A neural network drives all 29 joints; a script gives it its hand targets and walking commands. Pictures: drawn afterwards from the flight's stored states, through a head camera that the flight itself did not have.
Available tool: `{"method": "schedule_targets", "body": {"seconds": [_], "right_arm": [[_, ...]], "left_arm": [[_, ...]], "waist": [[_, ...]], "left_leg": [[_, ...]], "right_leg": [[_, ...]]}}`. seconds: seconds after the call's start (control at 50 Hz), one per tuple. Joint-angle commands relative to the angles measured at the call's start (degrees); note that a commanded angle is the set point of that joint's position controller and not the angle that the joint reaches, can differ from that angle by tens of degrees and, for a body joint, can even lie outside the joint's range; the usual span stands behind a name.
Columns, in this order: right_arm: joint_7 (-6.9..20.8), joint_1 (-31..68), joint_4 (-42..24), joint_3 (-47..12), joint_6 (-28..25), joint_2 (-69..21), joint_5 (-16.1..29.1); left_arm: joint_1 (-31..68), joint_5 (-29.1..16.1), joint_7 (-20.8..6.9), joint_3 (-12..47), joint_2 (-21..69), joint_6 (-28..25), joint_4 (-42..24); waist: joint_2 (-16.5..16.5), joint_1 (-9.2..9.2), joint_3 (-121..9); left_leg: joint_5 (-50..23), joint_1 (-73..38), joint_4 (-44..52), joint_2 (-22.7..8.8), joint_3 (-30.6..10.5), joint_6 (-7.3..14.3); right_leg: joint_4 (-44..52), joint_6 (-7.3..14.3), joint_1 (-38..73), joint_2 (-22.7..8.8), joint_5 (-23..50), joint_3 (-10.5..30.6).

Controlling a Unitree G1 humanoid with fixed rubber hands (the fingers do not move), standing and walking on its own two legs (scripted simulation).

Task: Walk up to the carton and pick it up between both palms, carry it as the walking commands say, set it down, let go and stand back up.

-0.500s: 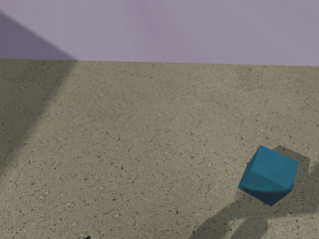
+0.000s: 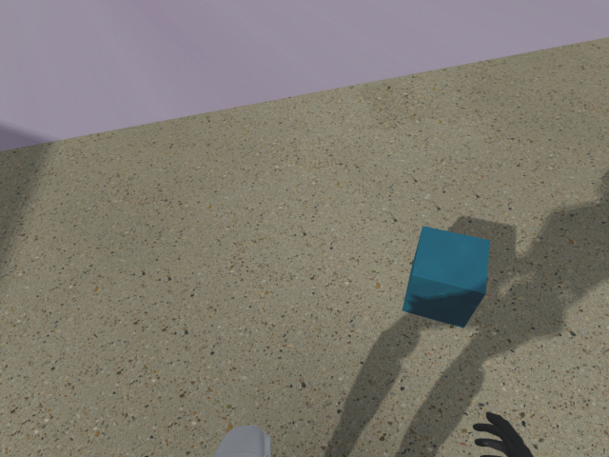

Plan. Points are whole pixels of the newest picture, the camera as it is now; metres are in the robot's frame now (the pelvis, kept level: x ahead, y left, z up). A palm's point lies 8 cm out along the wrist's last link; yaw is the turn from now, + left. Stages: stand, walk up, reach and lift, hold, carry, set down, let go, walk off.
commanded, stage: walk up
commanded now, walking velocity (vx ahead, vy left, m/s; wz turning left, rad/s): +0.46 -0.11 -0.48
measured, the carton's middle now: (443, 277) +0.71 -0.39 -0.65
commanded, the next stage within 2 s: none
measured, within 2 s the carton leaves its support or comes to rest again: neither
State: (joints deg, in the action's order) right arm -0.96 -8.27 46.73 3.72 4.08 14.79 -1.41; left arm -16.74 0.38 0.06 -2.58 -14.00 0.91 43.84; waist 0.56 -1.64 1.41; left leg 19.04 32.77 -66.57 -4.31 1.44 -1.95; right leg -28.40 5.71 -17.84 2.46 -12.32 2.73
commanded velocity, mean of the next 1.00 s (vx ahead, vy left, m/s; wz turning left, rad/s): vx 0.39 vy -0.20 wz -0.44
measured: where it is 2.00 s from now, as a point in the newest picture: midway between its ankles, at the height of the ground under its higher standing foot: (388, 429)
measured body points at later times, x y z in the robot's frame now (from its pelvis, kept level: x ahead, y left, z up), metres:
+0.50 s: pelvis +0.12 +0.04 -0.01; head +0.13 +0.06 +0.44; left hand +0.16 +0.31 -0.14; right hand +0.27 -0.24 -0.08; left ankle +0.22 +0.15 -0.74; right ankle +0.02 -0.04 -0.74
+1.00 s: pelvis +0.26 -0.04 -0.01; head +0.28 -0.01 +0.44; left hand +0.50 +0.10 -0.14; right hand +0.09 -0.27 -0.12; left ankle +0.23 +0.15 -0.74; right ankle +0.30 -0.23 -0.71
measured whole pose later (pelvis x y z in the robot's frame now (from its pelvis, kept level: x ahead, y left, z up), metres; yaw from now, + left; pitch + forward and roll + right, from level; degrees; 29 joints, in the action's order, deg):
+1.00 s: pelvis +0.26 -0.04 -0.01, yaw -24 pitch +0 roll -1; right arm -2.2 -27.7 53.7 2.8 -2.5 14.2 -0.7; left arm -8.6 1.1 -6.2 -2.6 -14.1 3.1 44.7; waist 3.2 4.5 1.0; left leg 21.8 1.0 -24.9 -10.8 11.2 -6.4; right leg -43.6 -3.3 -30.7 -4.1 -7.3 -2.4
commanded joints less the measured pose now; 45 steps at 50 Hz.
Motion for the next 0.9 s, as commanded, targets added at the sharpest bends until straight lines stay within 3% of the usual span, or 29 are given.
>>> {"method": "schedule_targets", "body": {"seconds": [0.0, 0.04, 0.08, 0.12, 0.14, 0.16, 0.2, 0.24, 0.26, 0.3, 0.34, 0.4, 0.42, 0.44, 0.46, 0.48, 0.5, 0.52, 0.54, 0.56, 0.58, 0.6, 0.64, 0.68, 0.7, 0.74, 0.78, 0.86, 0.88], "right_arm": [[1.4, -5.9, 0.2, 1.5, -1.4, 5.7, 0.4], [1.8, -1.6, -0.7, 1.0, -2.1, 5.7, 0.3], [1.7, 3.6, -2.7, 0.7, -3.8, 4.9, -0.1], [1.5, 6.5, -3.3, 1.0, -4.7, 5.8, -0.4], [1.5, 6.5, -3.6, 1.0, -5.1, 6.5, -0.3], [1.5, 5.5, -3.6, 1.0, -5.3, 6.8, -0.1], [1.7, 4.6, -4.1, -0.1, -6.0, 6.2, -0.2], [1.9, 6.4, -5.4, 0.0, -6.4, 7.1, -0.1], [2.0, 8.3, -6.5, -0.2, -6.5, 6.8, -0.1], [2.1, 9.4, -7.5, -0.5, -6.9, 6.5, 0.3], [2.2, 8.3, -7.7, -1.0, -6.9, 6.8, 0.5], [1.3, 6.0, -7.8, -1.0, -6.7, 7.3, 1.3], [0.7, 0.6, -6.5, -0.8, -6.8, 7.1, 1.9], [-0.7, -8.7, -3.0, 0.3, -7.1, 10.4, 2.7], [-2.5, -19.7, 0.6, 2.1, -7.5, 17.3, 2.0], [-3.8, -21.7, 1.7, 2.6, -7.2, 20.5, 1.5], [-4.3, -17.5, 0.9, 2.2, -6.7, 19.4, 1.4], [-4.5, -14.5, -0.8, 2.4, -6.4, 19.2, 1.6], [-3.9, -13.0, -0.9, 2.1, -6.7, 16.7, 1.5], [-3.8, -11.7, -0.3, 1.2, -6.5, 13.9, 1.5], [-4.0, -11.9, 1.2, 0.9, -6.2, 12.9, 1.5], [-3.9, -10.6, 1.4, 0.8, -6.2, 12.9, 1.4], [-2.8, -10.7, 2.3, 0.4, -6.6, 11.5, 1.3], [-2.0, -12.7, 3.5, -0.1, -6.8, 10.9, 0.5], [-1.6, -13.1, 3.7, -0.2, -6.7, 10.3, 0.3], [-1.1, -13.9, 3.5, 0.1, -7.0, 10.4, 0.0], [-1.2, -15.9, 3.9, 0.5, -7.3, 10.7, 0.0], [-1.5, -20.0, 4.9, 1.5, -7.4, 11.9, 0.5], [-1.6, -20.9, 5.4, 1.8, -7.3, 12.3, 0.7]], "left_arm": [[1.2, 0.9, -1.8, -1.9, -8.3, -0.8, -4.3], [2.4, 1.0, -2.9, -1.9, -8.6, -1.0, -4.5], [-6.8, 0.8, -2.5, -1.7, -7.4, -1.8, -1.1], [-11.5, 0.3, -2.0, -1.6, -6.6, -2.8, 0.3], [-11.5, 0.1, -1.9, -2.1, -8.4, -3.1, 0.0], [-9.8, 0.3, -1.7, -2.8, -9.7, -3.4, -0.4], [-7.4, 0.2, -1.2, -3.5, -10.3, -3.8, -0.4], [-8.9, -0.2, -1.0, -3.8, -10.1, -4.2, 0.3], [-10.5, -0.1, -1.0, -3.3, -8.9, -4.3, 1.1], [-10.5, 0.1, -1.1, -3.3, -8.7, -4.1, 1.7], [-7.5, 0.2, -1.2, -3.8, -10.4, -3.6, 1.3], [-5.1, 0.1, -1.6, -3.5, -9.9, -3.1, 0.8], [-2.4, 0.0, -1.7, -2.8, -8.8, -3.0, -0.2], [0.0, 0.3, -2.3, -2.6, -7.8, -3.2, -1.9], [0.0, 0.9, -3.0, -2.2, -5.8, -3.4, -3.9], [-2.4, 1.9, -2.8, -2.3, -4.9, -2.8, -3.7], [-5.1, 2.6, -2.5, -2.3, -7.1, -1.9, -2.1], [-5.5, 2.3, -3.1, -2.7, -8.8, -1.1, -2.6], [-5.8, 1.9, -3.6, -3.3, -10.6, -0.5, -1.7], [-3.5, 2.3, -4.4, -3.4, -10.4, 0.3, -1.4], [-3.3, 2.5, -5.3, -2.9, -9.0, 0.8, -0.7], [-4.0, 2.5, -5.9, -2.7, -7.9, 1.3, -1.1], [-4.9, 1.4, -6.7, -1.7, -4.9, 1.5, -0.8], [0.3, 0.8, -7.0, -1.2, -2.9, 1.9, -1.7], [1.2, 0.6, -7.0, -1.2, -2.9, 1.9, -2.1], [2.9, 0.4, -6.8, -1.1, -2.6, 1.8, -2.2], [5.6, 0.6, -6.5, -1.4, -3.9, 1.8, -2.5], [12.1, 0.9, -6.1, -1.1, -4.5, 1.4, -3.5], [14.6, 0.7, -6.2, -1.0, -4.2, 1.3, -4.3]], "waist": [[10.4, 1.37, -5.8], [9.3, 0.42, -2.5], [7.8, -3.18, -0.7], [7.3, -4.93, -0.8], [5.8, -4.56, -0.7], [6.4, -3.54, -1.3], [5.3, -1.17, 1.1], [3.3, -1.7, 1.9], [3.7, -2.75, 2.3], [4.2, -2.92, 2.7], [4.9, -1.49, 3.2], [5.6, -0.3, 1.7], [4.2, 3.47, 0.4], [-2.4, 7.71, -4.5], [-13.2, 11.22, -11.9], [-16.7, 8.69, -11.6], [-12.0, 5.14, -5.4], [-8.5, 3.24, -4.1], [-5.8, 2.41, -3.1], [-5.2, 2.21, -1.2], [-4.7, 1.22, 1.5], [-5.3, -0.05, 1.8], [-10.7, -1.13, 2.0], [-13.5, 0.33, 4.4], [-14.8, 0.24, 4.7], [-15.0, 0.71, 5.9], [-14.7, 1.62, 6.0], [-14.8, 5.25, 6.7], [-16.6, 6.06, 7.8]], "left_leg": [[-6.0, 2.5, 0.6, 0.3, 2.9, -2.4], [-7.2, 3.4, 5.9, -0.3, 2.6, -3.9], [-5.3, 8.9, 10.9, -1.5, 0.5, -3.9], [-4.8, 11.8, 13.8, -1.0, -2.0, -3.6], [-5.0, 11.5, 14.9, -1.0, -2.3, -3.3], [-3.7, 11.3, 16.6, -1.0, -2.0, -2.8], [-3.3, 11.0, 18.7, -1.5, -1.4, -2.0], [-4.5, 9.5, 20.3, -1.3, -1.9, -2.1], [-3.7, 7.8, 21.9, -0.9, -1.7, -2.1], [-2.7, 3.3, 23.7, -0.3, -1.6, -2.1], [-0.9, -0.1, 26.3, 0.4, -0.4, -1.7], [-1.8, -12.6, 30.6, 2.0, 0.2, -1.5], [-5.6, -24.0, 35.6, 1.6, -0.6, -0.9], [-9.6, -38.3, 41.3, -1.5, -3.3, -0.6], [-1.7, -49.8, 48.4, -16.8, -18.6, 1.7], [-5.4, -48.0, 51.7, -29.5, -34.8, 4.1], [-11.4, -42.4, 51.1, -29.1, -32.2, 4.8], [-14.0, -39.4, 50.0, -28.3, -31.4, 6.4], [-17.3, -35.6, 48.8, -26.2, -26.8, 6.6], [-16.5, -30.8, 49.1, -23.2, -21.6, 5.2], [-17.5, -27.6, 49.2, -21.4, -17.0, 2.4], [-17.5, -25.6, 49.1, -19.1, -12.3, 1.2], [-19.7, -21.5, 48.8, -15.1, -6.3, -0.6], [-17.4, -18.1, 50.9, -13.5, -3.4, 0.0], [-18.5, -17.6, 51.1, -12.8, -1.9, 0.3], [-16.6, -17.6, 52.3, -12.2, 0.1, 1.1], [-20.1, -20.1, 51.7, -12.9, 0.9, 2.0], [-27.8, -28.1, 50.0, -14.7, 3.3, 3.9], [-27.3, -28.0, 50.4, -15.1, 4.0, 4.1]], "right_leg": [[19.2, -4.1, 6.0, -7.3, -24.4, 16.2], [20.0, -0.1, 5.7, -7.7, -21.5, 16.4], [20.5, 3.4, 13.8, -9.7, -18.2, 21.6], [21.4, 4.0, 19.3, -11.8, -18.5, 28.4], [21.7, 4.5, 19.4, -12.7, -19.2, 29.8], [21.4, 5.7, 20.8, -13.4, -19.3, 30.4], [21.1, 7.7, 19.3, -13.9, -14.9, 27.1], [20.8, 7.9, 17.2, -13.2, -12.4, 26.5], [20.5, 8.0, 15.8, -12.1, -11.7, 26.7], [19.7, 7.9, 12.0, -11.2, -10.6, 27.0], [18.2, 8.0, 9.1, -10.4, -9.6, 25.0], [15.5, 5.4, 1.8, -7.7, -9.0, 24.5], [10.7, 2.9, -4.7, -5.2, -4.9, 22.6], [0.2, 0.1, -11.1, -0.3, -2.1, 17.3], [-18.6, -3.7, -17.3, 5.2, -11.5, 9.9], [-30.5, -6.6, -20.7, 5.8, -21.7, 9.4], [-32.6, -7.5, -20.7, 2.0, -19.5, 7.8], [-35.6, -7.5, -21.7, 0.3, -17.4, 6.4], [-38.2, -8.1, -20.0, -2.1, -14.2, 5.4], [-39.9, -8.7, -18.5, -3.0, -10.5, 5.4], [-40.8, -8.9, -17.3, -3.5, -7.2, 6.5], [-41.5, -8.9, -16.7, -4.1, -4.4, 5.7], [-44.1, -8.5, -16.1, -3.2, 0.4, 2.9], [-44.3, -8.4, -17.5, -3.5, 4.7, 1.7], [-43.6, -8.4, -18.0, -3.3, 6.4, 1.5], [-40.9, -8.5, -19.0, -3.8, 9.8, 0.6], [-36.0, -8.7, -20.1, -4.5, 12.0, 0.3], [-22.1, -9.3, -21.5, -6.3, 10.0, -3.8], [-18.1, -9.3, -20.3, -7.0, 7.8, -4.4]]}}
